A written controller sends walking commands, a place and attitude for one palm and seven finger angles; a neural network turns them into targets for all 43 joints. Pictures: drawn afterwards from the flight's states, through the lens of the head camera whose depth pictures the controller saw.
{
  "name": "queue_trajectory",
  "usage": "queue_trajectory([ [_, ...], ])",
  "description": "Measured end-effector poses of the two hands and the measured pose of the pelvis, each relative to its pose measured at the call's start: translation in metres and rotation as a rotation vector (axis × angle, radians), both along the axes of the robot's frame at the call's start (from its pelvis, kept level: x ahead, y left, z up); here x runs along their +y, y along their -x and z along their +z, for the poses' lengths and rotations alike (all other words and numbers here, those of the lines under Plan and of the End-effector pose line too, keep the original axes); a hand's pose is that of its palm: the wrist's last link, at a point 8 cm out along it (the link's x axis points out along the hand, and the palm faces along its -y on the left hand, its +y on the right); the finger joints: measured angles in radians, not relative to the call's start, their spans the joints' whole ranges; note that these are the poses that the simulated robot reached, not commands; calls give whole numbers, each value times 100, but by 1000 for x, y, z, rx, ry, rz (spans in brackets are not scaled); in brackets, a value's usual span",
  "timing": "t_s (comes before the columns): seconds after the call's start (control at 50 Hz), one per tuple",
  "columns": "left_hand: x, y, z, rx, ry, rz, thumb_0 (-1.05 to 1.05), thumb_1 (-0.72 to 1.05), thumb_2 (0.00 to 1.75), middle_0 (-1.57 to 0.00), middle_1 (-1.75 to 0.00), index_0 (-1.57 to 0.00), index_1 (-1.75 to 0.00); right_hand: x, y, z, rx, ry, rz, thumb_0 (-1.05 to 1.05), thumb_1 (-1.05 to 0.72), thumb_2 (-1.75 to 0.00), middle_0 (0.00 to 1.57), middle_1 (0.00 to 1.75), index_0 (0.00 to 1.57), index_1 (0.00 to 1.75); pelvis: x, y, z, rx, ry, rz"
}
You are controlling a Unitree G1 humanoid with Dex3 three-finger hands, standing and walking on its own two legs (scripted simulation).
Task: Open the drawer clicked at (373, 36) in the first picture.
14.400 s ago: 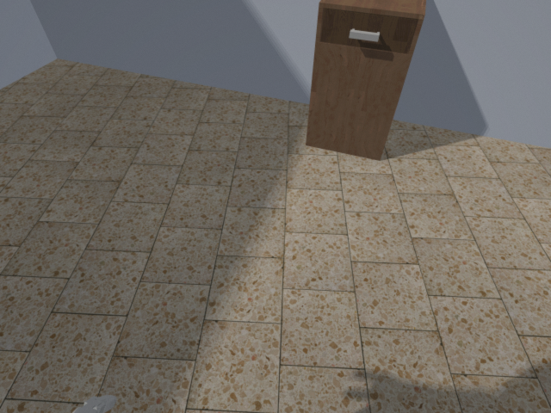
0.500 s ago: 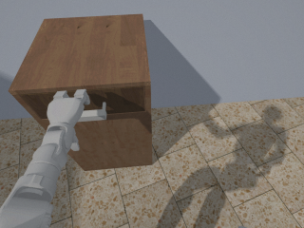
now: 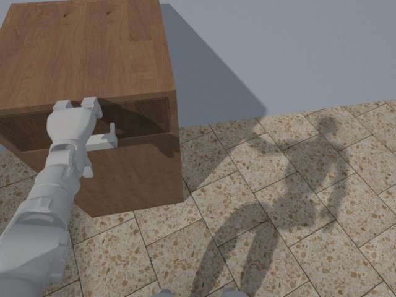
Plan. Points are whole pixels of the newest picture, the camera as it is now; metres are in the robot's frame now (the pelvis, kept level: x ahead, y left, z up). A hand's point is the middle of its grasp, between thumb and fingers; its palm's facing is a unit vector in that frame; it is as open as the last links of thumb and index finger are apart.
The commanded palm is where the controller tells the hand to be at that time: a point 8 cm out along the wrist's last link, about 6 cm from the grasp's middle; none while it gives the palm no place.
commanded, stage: move the hooked fingers above the handle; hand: left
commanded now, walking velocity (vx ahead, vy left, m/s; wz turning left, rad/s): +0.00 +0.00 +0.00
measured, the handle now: (89, 136) +0.50 +0.26 -0.04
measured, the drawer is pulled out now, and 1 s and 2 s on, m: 0.00 0.00 0.00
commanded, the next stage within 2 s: none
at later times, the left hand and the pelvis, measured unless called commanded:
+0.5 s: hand (85, 137) +0.45 +0.23 +0.02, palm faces +0.01 -0.03 -1.00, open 13.8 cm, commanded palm +0.43 +0.24 +0.08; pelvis +0.00 -0.01 +0.00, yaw +1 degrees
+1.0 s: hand (83, 135) +0.45 +0.24 +0.02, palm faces +0.02 -0.01 -1.00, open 13.8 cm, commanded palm +0.43 +0.25 +0.08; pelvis +0.01 -0.01 +0.00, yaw +0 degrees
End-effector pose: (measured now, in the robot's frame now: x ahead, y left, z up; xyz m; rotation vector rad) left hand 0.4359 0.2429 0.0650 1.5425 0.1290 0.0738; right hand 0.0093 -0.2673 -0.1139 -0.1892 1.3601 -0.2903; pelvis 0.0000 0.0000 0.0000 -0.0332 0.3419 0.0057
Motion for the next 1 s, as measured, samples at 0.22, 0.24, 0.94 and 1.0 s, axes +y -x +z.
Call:
queue_trajectory([
  [0.22, 4, 6, 11, -1, -14, 25, 0, -49, 30, -33, -121, -33, -120, 0, -9, 1, -21, -14, 3, 1, -90, -90, 20, 30, 20, 30, -3, -2, 4, -20, 0, 7],
  [0.24, 3, 7, 11, 4, -11, 22, 0, -49, 30, -33, -121, -33, -120, -1, -12, 2, -28, -15, 7, 1, -90, -90, 20, 30, 20, 30, -3, -3, 5, -23, 0, 8],
  [0.94, -7, 3, 11, -62, 9, -31, 0, -49, 30, -33, -120, -32, -120, -8, -42, 1, -68, -2, 38, 0, -90, -90, 20, 30, 20, 30, -7, -10, 3, -14, -5, 8],
  [1.0, -6, 3, 10, -55, -22, -3, 0, -49, 30, -34, -123, -32, -120, -5, -41, -3, -65, -18, 33, 0, -90, -90, 20, 30, 20, 30, -6, -9, 2, -10, -6, 3],
])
